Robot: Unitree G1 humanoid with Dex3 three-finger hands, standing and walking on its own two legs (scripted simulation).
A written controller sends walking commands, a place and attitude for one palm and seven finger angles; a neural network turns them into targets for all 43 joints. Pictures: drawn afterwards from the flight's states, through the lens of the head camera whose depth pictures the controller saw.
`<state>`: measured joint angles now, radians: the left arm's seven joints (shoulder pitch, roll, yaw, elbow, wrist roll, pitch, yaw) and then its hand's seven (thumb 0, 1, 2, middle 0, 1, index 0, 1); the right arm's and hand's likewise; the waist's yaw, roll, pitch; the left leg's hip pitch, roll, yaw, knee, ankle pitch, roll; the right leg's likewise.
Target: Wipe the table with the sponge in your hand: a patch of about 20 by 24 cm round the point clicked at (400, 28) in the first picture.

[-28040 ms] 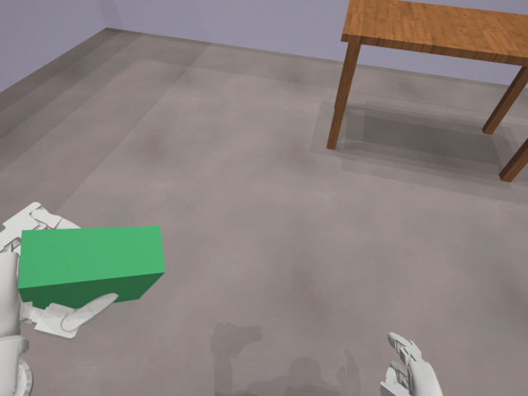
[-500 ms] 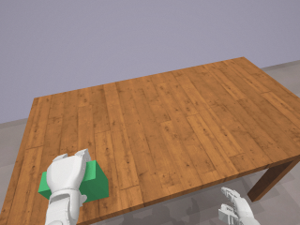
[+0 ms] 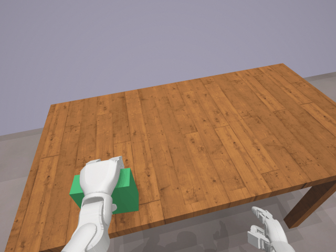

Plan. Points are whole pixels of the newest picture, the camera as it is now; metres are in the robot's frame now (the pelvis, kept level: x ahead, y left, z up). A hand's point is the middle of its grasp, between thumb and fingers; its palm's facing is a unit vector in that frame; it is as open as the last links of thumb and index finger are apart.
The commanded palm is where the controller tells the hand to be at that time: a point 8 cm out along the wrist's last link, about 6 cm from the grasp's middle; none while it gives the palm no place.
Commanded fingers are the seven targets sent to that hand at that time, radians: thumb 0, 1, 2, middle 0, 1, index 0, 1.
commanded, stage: slide across to the third lane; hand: left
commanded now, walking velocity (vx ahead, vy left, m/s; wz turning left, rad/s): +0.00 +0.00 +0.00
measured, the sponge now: (110, 197) +0.25 +0.21 -0.03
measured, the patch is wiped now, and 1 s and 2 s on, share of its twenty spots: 0.85 0.90 0.95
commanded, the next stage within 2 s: wipe forward along the third lane in 0.64 s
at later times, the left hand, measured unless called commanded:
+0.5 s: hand (127, 180) +0.28 +0.16 +0.02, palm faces -0.03 -0.09 -1.00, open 9.8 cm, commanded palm +0.23 +0.14 +0.07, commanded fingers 0.00 0.10 1.30 -1.20 -1.60 -1.20 -1.60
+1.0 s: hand (128, 179) +0.28 +0.16 +0.01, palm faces -0.04 -0.10 -0.99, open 9.8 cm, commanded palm +0.25 +0.15 +0.05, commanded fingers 0.00 0.10 1.30 -1.20 -1.60 -1.20 -1.60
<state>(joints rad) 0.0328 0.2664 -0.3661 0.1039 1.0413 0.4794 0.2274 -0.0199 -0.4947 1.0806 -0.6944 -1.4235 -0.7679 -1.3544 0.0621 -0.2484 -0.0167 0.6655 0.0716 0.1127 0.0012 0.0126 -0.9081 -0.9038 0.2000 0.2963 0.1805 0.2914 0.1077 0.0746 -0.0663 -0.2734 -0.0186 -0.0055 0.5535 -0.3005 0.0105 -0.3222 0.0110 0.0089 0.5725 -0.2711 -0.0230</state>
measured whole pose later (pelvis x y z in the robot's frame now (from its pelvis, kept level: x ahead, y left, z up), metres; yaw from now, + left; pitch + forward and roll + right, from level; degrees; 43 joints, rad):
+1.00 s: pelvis +0.00 -0.01 +0.00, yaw +0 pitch +2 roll +1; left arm -0.12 0.17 -0.42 0.28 1.04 0.52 0.24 -0.03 -0.53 1.11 -0.74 -1.40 -0.81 -1.31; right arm 0.02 -0.24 0.00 0.69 0.08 0.17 0.01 0.01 -0.91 -0.90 0.20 0.30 0.21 0.31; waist 0.10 0.05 -0.09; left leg -0.29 -0.01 -0.01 0.55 -0.29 0.00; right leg -0.35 0.02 0.01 0.57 -0.26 -0.04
